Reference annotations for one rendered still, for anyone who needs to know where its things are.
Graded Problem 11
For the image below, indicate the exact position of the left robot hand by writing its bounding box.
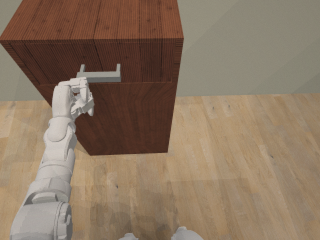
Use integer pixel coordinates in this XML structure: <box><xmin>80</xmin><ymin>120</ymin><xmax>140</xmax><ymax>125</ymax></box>
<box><xmin>52</xmin><ymin>77</ymin><xmax>95</xmax><ymax>123</ymax></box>

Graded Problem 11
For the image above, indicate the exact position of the left robot forearm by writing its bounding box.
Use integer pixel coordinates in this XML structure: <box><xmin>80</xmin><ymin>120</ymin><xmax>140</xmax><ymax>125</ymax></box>
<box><xmin>9</xmin><ymin>116</ymin><xmax>77</xmax><ymax>240</ymax></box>

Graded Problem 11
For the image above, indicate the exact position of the robot right shin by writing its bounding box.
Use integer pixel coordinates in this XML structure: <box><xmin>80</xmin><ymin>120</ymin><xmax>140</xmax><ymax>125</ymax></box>
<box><xmin>175</xmin><ymin>226</ymin><xmax>187</xmax><ymax>234</ymax></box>

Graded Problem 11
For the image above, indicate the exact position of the robot left shin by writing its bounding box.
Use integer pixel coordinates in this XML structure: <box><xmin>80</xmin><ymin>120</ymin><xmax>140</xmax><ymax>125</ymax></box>
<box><xmin>124</xmin><ymin>233</ymin><xmax>135</xmax><ymax>237</ymax></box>

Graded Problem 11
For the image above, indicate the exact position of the robot shin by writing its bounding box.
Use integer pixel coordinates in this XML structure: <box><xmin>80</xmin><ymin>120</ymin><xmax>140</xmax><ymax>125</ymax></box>
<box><xmin>175</xmin><ymin>226</ymin><xmax>187</xmax><ymax>234</ymax></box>
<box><xmin>124</xmin><ymin>233</ymin><xmax>135</xmax><ymax>237</ymax></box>

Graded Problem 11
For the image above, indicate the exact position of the handle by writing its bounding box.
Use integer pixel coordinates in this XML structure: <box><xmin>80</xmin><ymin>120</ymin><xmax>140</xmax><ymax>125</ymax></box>
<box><xmin>76</xmin><ymin>64</ymin><xmax>121</xmax><ymax>83</ymax></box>

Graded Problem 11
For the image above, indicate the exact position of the cabinet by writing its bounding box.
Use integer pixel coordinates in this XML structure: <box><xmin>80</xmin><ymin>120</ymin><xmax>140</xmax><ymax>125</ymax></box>
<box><xmin>0</xmin><ymin>0</ymin><xmax>184</xmax><ymax>156</ymax></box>

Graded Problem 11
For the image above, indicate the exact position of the drawer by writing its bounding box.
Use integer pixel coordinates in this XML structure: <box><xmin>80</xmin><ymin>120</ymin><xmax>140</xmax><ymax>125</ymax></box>
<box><xmin>11</xmin><ymin>41</ymin><xmax>175</xmax><ymax>85</ymax></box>

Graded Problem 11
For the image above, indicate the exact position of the left robot upper arm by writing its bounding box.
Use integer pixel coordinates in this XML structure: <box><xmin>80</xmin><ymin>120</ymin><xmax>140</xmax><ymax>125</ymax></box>
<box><xmin>12</xmin><ymin>201</ymin><xmax>73</xmax><ymax>240</ymax></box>

